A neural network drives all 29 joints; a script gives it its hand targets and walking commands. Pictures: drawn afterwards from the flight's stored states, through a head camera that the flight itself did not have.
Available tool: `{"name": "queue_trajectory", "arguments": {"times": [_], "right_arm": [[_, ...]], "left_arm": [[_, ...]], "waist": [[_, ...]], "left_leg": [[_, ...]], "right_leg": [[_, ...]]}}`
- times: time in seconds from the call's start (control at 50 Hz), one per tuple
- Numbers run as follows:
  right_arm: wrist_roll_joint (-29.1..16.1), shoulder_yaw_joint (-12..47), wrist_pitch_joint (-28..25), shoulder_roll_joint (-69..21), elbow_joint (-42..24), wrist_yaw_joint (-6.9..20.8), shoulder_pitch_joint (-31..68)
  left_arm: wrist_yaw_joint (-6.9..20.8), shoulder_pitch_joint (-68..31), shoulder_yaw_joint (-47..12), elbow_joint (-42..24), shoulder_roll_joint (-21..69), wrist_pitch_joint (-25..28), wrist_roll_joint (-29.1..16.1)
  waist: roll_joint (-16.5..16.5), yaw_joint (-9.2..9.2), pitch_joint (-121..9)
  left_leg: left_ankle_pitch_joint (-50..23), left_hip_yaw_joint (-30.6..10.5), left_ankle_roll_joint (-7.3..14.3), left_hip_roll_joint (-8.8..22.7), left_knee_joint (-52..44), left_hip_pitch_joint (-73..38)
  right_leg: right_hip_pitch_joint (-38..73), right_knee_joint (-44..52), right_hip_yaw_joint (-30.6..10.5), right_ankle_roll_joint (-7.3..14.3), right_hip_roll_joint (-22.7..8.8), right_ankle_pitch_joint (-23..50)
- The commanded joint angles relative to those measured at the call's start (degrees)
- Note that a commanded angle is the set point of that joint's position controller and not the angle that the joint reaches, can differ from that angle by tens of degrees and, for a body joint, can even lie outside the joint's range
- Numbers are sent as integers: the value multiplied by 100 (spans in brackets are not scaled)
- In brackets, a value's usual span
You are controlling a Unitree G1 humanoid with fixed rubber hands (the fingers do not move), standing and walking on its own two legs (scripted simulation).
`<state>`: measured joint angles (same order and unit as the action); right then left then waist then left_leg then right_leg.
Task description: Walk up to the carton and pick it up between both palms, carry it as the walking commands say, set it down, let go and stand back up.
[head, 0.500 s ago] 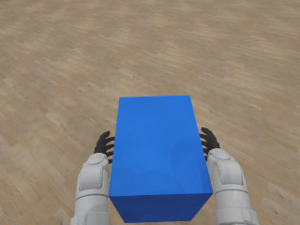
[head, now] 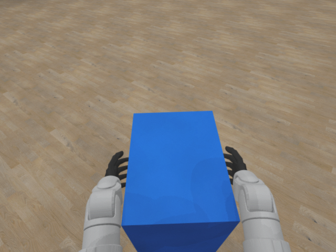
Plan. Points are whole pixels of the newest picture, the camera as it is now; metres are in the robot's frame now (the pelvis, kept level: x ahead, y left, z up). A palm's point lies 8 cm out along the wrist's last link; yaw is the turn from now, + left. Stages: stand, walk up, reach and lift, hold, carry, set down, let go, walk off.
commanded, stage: hold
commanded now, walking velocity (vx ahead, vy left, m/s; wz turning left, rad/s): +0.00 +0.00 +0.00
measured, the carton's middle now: (175, 185) +0.30 +0.00 -0.03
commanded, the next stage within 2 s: carry in 1.06 s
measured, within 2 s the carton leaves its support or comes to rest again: neither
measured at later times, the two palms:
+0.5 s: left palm (112, 181) +0.28 +0.15 +0.04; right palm (238, 175) +0.27 -0.15 +0.04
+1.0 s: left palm (113, 181) +0.27 +0.15 +0.04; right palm (239, 177) +0.27 -0.15 +0.04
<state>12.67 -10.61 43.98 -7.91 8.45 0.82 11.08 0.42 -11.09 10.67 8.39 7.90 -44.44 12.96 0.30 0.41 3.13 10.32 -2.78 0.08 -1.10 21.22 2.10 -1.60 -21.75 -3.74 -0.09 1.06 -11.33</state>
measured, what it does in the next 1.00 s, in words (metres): stands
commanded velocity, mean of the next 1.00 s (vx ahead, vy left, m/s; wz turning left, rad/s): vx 0.00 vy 0.00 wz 0.00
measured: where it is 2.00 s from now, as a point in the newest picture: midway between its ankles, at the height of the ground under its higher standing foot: outside the picture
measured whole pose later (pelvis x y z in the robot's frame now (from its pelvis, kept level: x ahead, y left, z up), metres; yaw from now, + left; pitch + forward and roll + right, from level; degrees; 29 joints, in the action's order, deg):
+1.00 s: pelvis +0.00 +0.00 +0.00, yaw +0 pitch -9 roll +0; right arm 12.7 -10.3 44.1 -7.9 7.8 1.0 10.7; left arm 0.3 -10.9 10.4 7.6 7.9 -44.7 12.9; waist 0.3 0.5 3.7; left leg 10.7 -2.8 0.1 -1.1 22.0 2.4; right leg -1.9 -22.5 -3.9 -0.1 1.2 -11.7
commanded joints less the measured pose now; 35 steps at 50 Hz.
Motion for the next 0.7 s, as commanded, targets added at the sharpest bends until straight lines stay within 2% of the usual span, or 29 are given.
{"name": "queue_trajectory", "arguments": {"times": [0.0,0.2,0.68], "right_arm": [[-1225,3168,-185,-4993,-356,1062,2779],[-1216,3100,-195,-5066,-167,1108,3023],[-1245,3267,-176,-4972,-537,1050,2589]], "left_arm": [[1086,-2907,-3223,-449,4792,236,-1285],[1113,-3153,-3152,-244,4896,243,-1251],[1056,-2689,-3294,-612,4810,193,-1301]], "waist": [[-24,-3,-1200],[-35,-5,-1174],[-14,-1,-1273]], "left_leg": [[-350,-196,97,-303,-299,-224],[-79,-199,104,-290,-275,-177],[-742,-212,85,-309,-237,-391]], "right_leg": [[-55,332,-132,52,324,509],[-156,303,-109,67,313,220],[-39,311,-170,43,326,813]]}}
